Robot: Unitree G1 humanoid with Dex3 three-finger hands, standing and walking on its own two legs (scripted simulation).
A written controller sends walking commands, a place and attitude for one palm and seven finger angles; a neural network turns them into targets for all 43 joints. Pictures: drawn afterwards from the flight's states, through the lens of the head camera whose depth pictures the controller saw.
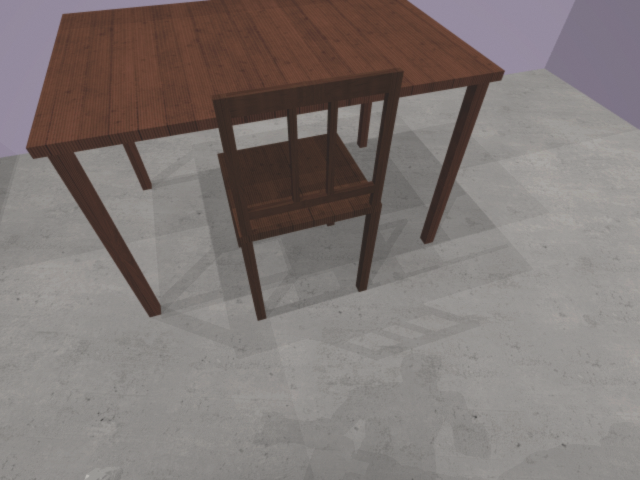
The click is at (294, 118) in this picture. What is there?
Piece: chair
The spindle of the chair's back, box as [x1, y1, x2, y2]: [287, 108, 299, 202]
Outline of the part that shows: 291,108 287,109 291,190 292,199 295,202 299,201 296,109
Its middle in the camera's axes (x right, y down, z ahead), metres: -0.07 -0.19 +0.92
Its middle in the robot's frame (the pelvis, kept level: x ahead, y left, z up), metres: +0.81 +0.10 -0.09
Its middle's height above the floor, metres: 0.68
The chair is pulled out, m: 0.00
